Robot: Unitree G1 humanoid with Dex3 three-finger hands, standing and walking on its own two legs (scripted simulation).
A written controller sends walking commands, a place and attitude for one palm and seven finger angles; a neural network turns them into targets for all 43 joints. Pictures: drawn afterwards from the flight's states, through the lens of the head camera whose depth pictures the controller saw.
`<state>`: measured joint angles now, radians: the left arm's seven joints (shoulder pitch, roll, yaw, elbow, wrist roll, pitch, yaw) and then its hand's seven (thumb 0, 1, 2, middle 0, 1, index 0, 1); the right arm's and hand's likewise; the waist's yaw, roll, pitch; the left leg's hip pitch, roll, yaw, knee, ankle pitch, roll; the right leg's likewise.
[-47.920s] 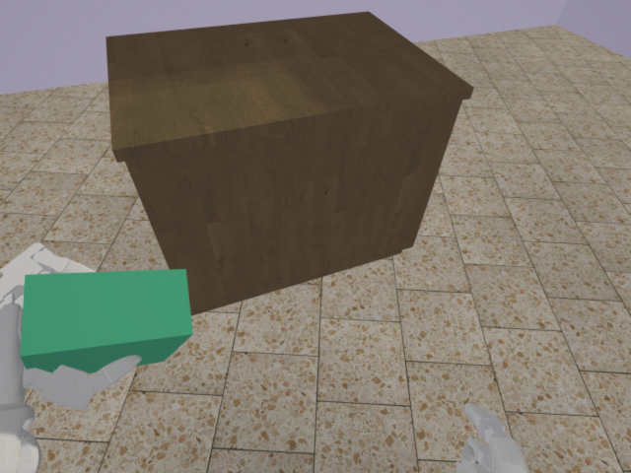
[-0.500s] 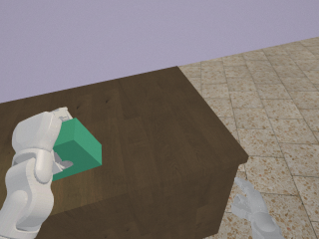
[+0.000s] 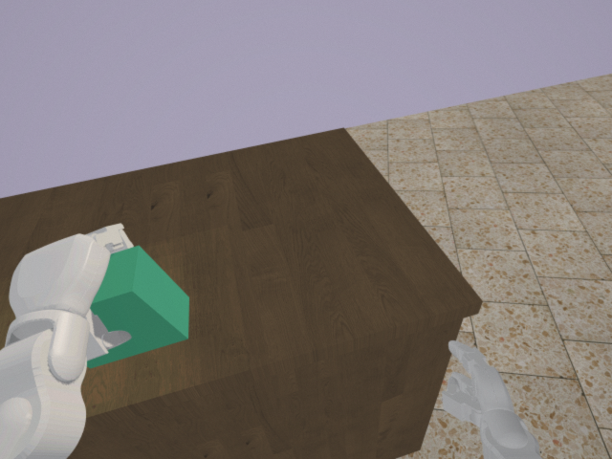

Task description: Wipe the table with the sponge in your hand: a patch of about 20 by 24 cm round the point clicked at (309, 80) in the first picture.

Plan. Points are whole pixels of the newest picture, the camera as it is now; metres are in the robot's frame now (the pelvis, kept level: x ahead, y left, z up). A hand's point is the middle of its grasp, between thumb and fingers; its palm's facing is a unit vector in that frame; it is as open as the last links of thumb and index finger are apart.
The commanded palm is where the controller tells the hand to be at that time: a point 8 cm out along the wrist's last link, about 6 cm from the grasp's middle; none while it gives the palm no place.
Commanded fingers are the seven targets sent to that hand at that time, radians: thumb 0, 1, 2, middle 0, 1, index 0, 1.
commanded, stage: bring the sponge back beside the body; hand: left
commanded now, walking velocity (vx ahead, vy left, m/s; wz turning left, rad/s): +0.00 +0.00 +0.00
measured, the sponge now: (123, 318) +0.22 +0.28 +0.12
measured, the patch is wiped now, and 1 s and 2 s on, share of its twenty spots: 1.00 1.00 1.00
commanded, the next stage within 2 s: step back with the hand held close in 0.66 s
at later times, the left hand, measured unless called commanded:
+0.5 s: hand (79, 311) +0.19 +0.29 +0.17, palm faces +0.23 -0.13 -0.96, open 10.1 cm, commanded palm +0.14 +0.28 +0.24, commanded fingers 0.00 0.10 1.30 -1.20 -1.60 -1.20 -1.60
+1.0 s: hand (117, 292) +0.21 +0.24 +0.18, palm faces +0.35 -0.84 -0.41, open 10.1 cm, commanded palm +0.15 +0.29 +0.22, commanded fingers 0.00 0.10 1.30 -1.20 -1.60 -1.20 -1.60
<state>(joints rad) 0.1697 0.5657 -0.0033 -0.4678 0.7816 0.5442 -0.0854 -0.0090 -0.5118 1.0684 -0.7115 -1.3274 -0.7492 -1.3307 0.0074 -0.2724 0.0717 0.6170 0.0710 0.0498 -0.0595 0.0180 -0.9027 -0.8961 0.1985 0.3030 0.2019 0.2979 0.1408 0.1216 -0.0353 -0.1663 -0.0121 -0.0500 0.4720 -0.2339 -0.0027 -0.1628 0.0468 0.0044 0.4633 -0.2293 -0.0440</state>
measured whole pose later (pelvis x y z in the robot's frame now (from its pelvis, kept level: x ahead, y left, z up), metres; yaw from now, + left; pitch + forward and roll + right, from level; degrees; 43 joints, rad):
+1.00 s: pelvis -0.01 +0.01 -0.01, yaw +1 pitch +1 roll -2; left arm 0.39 0.45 0.32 -0.64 -0.06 0.04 0.09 -0.01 -0.51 1.07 -0.71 -1.33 -0.75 -1.33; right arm 0.19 -0.24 0.07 0.50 0.03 0.00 -0.07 0.01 -0.90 -0.90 0.20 0.30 0.21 0.30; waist 0.03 0.00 -0.03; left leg -0.35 -0.02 -0.09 0.61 -0.28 0.00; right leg -0.30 0.05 -0.02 0.53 -0.24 -0.03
